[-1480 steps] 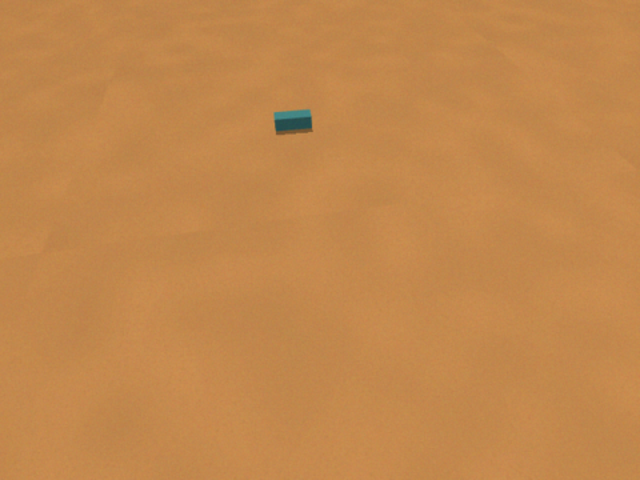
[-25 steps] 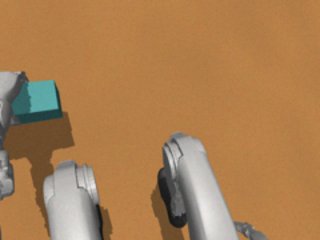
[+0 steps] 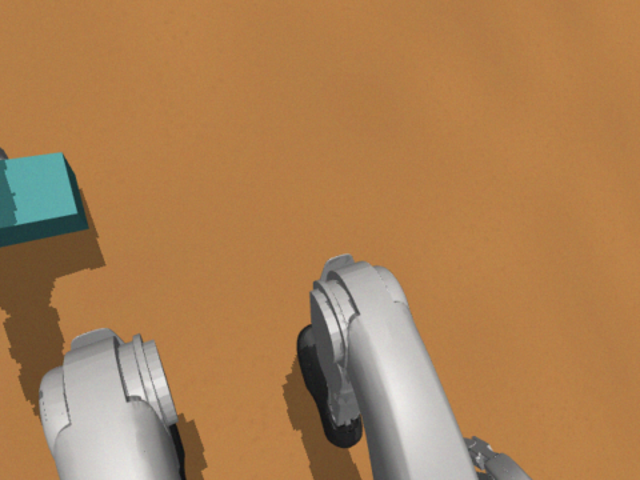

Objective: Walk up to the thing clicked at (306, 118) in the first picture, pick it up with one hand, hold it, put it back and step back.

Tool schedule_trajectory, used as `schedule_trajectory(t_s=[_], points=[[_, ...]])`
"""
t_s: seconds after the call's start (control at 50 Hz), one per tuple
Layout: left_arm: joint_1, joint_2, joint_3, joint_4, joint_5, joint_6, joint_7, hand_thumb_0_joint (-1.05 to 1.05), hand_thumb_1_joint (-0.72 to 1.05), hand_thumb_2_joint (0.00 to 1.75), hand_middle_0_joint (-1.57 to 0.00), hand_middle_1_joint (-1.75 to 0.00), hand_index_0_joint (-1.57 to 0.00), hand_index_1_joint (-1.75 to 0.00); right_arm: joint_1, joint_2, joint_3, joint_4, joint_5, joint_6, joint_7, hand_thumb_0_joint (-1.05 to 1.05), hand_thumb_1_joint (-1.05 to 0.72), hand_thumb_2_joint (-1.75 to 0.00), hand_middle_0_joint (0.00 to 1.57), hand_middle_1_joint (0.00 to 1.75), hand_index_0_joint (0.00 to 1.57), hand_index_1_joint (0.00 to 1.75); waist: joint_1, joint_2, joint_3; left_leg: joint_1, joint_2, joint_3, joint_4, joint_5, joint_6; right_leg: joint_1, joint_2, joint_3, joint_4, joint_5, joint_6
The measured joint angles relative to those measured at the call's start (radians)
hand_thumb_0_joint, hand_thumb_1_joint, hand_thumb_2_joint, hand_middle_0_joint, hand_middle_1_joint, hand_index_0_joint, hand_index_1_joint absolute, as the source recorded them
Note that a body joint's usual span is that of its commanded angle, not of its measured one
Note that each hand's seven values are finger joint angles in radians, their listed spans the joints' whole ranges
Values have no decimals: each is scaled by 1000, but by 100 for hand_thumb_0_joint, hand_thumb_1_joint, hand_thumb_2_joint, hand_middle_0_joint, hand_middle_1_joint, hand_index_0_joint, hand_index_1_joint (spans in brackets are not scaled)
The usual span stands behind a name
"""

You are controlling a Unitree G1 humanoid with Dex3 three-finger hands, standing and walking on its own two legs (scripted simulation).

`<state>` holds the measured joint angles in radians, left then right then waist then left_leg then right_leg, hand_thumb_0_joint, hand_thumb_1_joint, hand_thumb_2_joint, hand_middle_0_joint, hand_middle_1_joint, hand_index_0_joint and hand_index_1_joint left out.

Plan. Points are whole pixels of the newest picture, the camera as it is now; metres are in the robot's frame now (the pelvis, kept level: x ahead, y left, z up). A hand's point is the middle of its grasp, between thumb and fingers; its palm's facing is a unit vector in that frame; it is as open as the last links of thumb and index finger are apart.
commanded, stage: rest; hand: left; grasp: from above
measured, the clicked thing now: out of the picture +0.48 +0.29 -0.25
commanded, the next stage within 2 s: open in 0.68 s
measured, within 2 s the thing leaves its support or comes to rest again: rests again in 0.34 s
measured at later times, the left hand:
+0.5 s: hand out of the picture +0.47 +0.29 -0.24, palm faces -0.45 -0.09 -0.89, open 10.9 cm
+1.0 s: hand out of the picture +0.47 +0.29 -0.24, palm faces -0.46 -0.08 -0.88, open 11.1 cm
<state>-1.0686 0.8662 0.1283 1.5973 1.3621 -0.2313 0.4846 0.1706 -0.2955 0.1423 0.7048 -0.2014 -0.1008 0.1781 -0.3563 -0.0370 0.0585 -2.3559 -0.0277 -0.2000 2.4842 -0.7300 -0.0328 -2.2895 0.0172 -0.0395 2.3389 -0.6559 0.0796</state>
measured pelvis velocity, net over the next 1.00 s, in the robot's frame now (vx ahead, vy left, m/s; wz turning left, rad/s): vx -0.01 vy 0.01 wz -0.07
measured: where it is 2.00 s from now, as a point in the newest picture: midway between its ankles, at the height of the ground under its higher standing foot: (257, 446)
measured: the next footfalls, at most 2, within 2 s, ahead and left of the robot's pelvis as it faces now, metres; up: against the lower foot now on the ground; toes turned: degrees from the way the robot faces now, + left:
none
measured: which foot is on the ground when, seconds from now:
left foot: down 0.00-1.00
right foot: down 0.00-1.00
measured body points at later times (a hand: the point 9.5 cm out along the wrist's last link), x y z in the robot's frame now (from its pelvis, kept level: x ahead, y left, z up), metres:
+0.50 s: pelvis -0.01 +0.01 -0.01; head +0.27 +0.11 +0.33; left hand +0.49 +0.29 -0.19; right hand +0.02 -0.26 -0.07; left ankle +0.06 +0.13 -0.28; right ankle +0.11 -0.14 -0.28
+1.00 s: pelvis -0.01 +0.01 -0.01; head +0.26 +0.12 +0.33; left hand +0.49 +0.29 -0.19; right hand +0.01 -0.25 -0.06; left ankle +0.06 +0.13 -0.28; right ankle +0.11 -0.14 -0.28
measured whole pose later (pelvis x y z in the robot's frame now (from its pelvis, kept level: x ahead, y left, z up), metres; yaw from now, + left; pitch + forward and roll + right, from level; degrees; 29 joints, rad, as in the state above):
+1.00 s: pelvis -0.01 +0.01 -0.01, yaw -4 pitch +28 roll -15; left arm -1.11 1.00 0.10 1.77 1.39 -0.25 0.58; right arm 0.15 -0.34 0.26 0.66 -0.26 -0.20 0.24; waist -0.41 -0.10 0.14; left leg -2.35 -0.02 -0.25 2.56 -0.73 -0.01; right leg -2.25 0.04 -0.09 2.35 -0.62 0.07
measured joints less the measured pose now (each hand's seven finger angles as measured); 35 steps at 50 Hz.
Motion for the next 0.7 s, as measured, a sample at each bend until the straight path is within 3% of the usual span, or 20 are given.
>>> schedule_trajectory(t_s=[0.24,0.36,0.54,0.7], points=[[-13,57,30,50,22,-15,37,-1,-11,55,-61,-65,-63,-59,-21,-20,36,-25,-23,-25,19,0,-90,-90,21,30,20,30,-24,-26,40,1,0,-24,33,-3,2,10,7,-19,12,7,1],[-21,73,4,72,19,-9,53,-1,-11,55,-61,-65,-63,-59,-28,-30,50,-23,-33,-41,27,0,-90,-90,20,30,20,30,-31,-38,51,-1,1,-31,47,0,8,14,12,-25,15,13,0],[-29,102,24,104,38,-9,72,-1,-12,55,-61,-65,-63,-59,-25,-42,75,-39,-46,-62,42,0,-90,-90,20,30,20,30,-45,-50,71,2,1,-41,61,2,15,27,16,-36,15,19,-10],[-39,126,16,145,38,-12,88,-1,-11,55,-61,-65,-64,-58,-20,-46,93,-39,-57,-73,51,0,-90,-90,20,30,20,30,-56,-53,76,0,4,-49,72,6,21,31,21,-43,15,26,-7]])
